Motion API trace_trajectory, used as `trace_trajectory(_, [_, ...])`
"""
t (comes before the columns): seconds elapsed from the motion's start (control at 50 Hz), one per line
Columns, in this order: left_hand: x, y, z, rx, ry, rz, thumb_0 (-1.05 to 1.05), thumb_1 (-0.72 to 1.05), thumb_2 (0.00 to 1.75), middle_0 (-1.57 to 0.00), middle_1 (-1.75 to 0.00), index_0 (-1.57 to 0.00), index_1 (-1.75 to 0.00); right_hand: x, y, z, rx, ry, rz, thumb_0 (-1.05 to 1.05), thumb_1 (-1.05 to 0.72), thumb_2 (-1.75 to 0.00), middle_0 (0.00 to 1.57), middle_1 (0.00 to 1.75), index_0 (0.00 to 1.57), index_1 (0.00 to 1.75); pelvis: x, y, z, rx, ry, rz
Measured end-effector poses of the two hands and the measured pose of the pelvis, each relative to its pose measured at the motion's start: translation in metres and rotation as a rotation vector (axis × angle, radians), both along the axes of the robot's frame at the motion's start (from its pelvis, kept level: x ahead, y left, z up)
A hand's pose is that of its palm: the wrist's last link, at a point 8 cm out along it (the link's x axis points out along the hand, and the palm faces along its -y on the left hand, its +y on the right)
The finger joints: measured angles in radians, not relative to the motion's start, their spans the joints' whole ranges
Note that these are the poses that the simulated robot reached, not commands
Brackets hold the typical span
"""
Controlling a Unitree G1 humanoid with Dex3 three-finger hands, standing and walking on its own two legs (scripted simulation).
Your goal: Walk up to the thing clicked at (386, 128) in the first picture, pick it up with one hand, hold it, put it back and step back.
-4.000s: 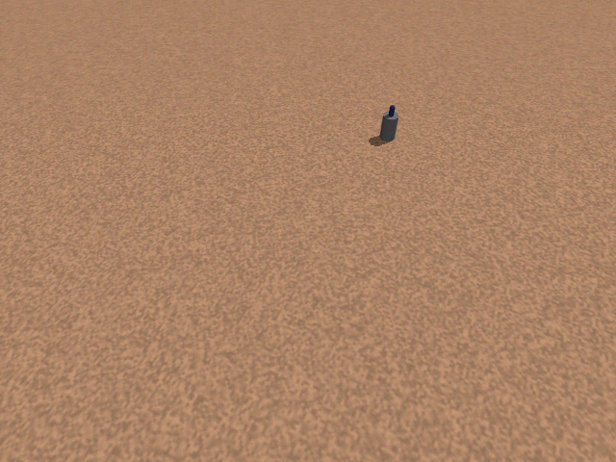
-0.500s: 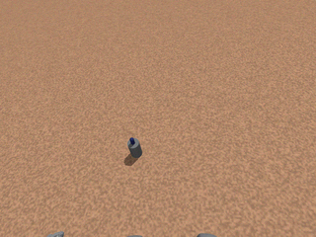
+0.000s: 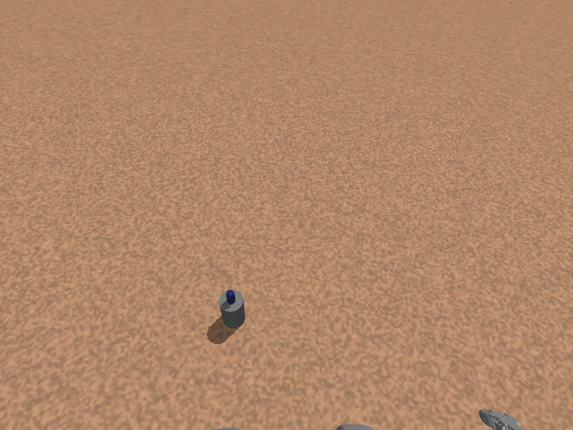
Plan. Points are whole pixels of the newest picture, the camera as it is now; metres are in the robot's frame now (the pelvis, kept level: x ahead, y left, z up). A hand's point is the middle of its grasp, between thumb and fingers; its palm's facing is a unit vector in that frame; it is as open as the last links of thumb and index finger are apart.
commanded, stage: walk up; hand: left
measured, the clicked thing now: (232, 305) +0.61 +0.16 -0.66
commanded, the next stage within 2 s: none
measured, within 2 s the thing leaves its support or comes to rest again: neither
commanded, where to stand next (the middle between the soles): +0.26 -0.03 m, yaw -2 degrees
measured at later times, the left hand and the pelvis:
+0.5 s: hand (135, 386) +0.21 +0.24 -0.11, palm faces -0.05 -0.89 -0.46, open 7.4 cm; pelvis +0.14 -0.04 +0.01, yaw -2 degrees
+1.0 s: hand (134, 384) +0.23 +0.26 -0.16, palm faces -0.02 -0.94 -0.34, open 7.4 cm; pelvis +0.16 +0.00 +0.00, yaw +0 degrees
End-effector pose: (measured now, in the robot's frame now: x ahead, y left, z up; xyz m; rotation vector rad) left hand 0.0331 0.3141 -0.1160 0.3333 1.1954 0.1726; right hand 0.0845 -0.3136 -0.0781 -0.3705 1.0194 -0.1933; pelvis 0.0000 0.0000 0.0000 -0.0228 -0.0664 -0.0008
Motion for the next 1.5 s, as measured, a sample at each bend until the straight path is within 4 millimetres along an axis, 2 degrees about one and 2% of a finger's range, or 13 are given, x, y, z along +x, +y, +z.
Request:
trace_trajectory(0.14, [0.048,0.005,0.014,-0.008,-0.015,-0.023,0.01,0.9,0.9,-0.2,-0.3,-0.2,-0.3,0.01,0.003,0.007,0.006,0.048,-0.024,0.0,-0.9,-0.9,0.21,0.3,0.2,0.3,0.037,0.002,0.012,0.023,0.003,-0.009])
trace_trajectory(0.22, [0.071,0.003,0.023,0.019,0.013,-0.035,0.01,0.9,0.9,-0.2,-0.3,-0.2,-0.3,0.016,-0.006,-0.001,0.022,0.081,-0.05,0.01,-0.9,-0.9,0.21,0.3,0.2,0.3,0.062,-0.003,0.013,0.036,0.011,-0.021])
trace_trajectory(0.3, [0.103,-0.005,0.033,0.061,0.013,-0.048,0.01,0.9,0.9,-0.2,-0.3,-0.2,-0.3,0.026,-0.021,-0.018,0.048,0.125,-0.074,0.01,-0.9,-0.9,0.21,0.3,0.2,0.3,0.089,-0.015,0.009,0.049,0.021,-0.026])
trace_trajectory(0.4, [0.143,-0.021,0.04,0.126,-0.048,-0.05,0.01,0.9,0.9,-0.2,-0.3,-0.2,-0.3,0.055,-0.038,-0.046,0.075,0.171,-0.084,0.01,-0.9,-0.9,0.21,0.3,0.2,0.3,0.119,-0.034,-0.003,0.028,0.017,-0.028])
trace_trajectory(0.54, [0.178,-0.04,0.054,0.125,-0.09,-0.047,0.01,0.9,0.9,-0.2,-0.3,-0.2,-0.3,0.104,-0.033,-0.047,0.101,0.178,-0.047,0.01,-0.91,-0.9,0.21,0.3,0.2,0.3,0.142,-0.038,0.008,0.045,0.023,-0.024])
trace_trajectory(0.64, [0.196,-0.037,0.046,0.109,-0.094,-0.048,0.01,0.9,0.9,-0.2,-0.3,-0.2,-0.3,0.125,-0.028,-0.045,0.081,0.174,-0.05,0.01,-0.91,-0.9,0.21,0.3,0.2,0.3,0.154,-0.031,0.007,0.034,0.021,-0.018])
trace_trajectory(0.76, [0.216,-0.02,0.011,0.052,-0.106,-0.028,0.01,0.9,0.9,-0.2,-0.3,-0.2,-0.3,0.137,-0.013,-0.043,0.02,0.162,-0.057,0.0,-0.91,-0.9,0.21,0.3,0.2,0.3,0.158,-0.012,-0.009,0.034,0.008,0.003])
trace_trajectory(0.86, [0.218,-0.014,-0.005,0.005,-0.073,-0.007,0.01,0.9,0.9,-0.2,-0.3,-0.2,-0.3,0.143,0.001,-0.029,0.001,0.154,-0.049,0.01,-0.91,-0.9,0.21,0.3,0.2,0.3,0.157,-0.004,-0.007,0.017,0.016,-0.001])
trace_trajectory(0.94, [0.204,-0.011,-0.01,-0.004,-0.032,0.012,0.01,0.9,0.9,-0.2,-0.3,-0.2,-0.3,0.155,0.006,-0.025,-0.003,0.133,-0.035,0.01,-0.9,-0.9,0.21,0.3,0.2,0.3,0.156,-0.002,-0.005,-0.001,0.014,-0.003])
trace_trajectory(1.1, [0.166,-0.01,0.001,0.004,0.062,0.065,0.01,0.9,0.9,-0.2,-0.3,-0.2,-0.3,0.183,0.019,-0.023,0.049,0.1,0.004,0.01,-0.9,-0.9,0.21,0.3,0.2,0.3,0.16,-0.004,0.006,-0.001,0.014,0.003])
trace_trajectory(1.2, [0.155,-0.011,0.01,0.019,0.097,0.085,0.01,0.9,0.9,-0.2,-0.3,-0.2,-0.3,0.194,0.022,-0.025,0.079,0.099,0.015,0.01,-0.9,-0.9,0.21,0.3,0.2,0.3,0.164,-0.006,0.011,0.004,0.019,0.006])
trace_trajectory(1.32, [0.168,-0.014,0.017,0.024,0.092,0.082,0.01,0.9,0.9,-0.2,-0.3,-0.2,-0.3,0.193,0.018,-0.026,0.088,0.128,-0.009,0.01,-0.9,-0.9,0.21,0.3,0.2,0.3,0.17,-0.007,0.016,0.01,0.021,0.004])
trace_trajectory(1.5, [0.216,-0.021,0.019,0.003,0.016,0.044,0.01,0.9,0.9,-0.2,-0.3,-0.2,-0.3,0.175,0.01,-0.023,0.065,0.181,-0.067,0.01,-0.91,-0.9,0.21,0.3,0.2,0.3,0.177,-0.006,0.02,0.014,0.019,-0.001])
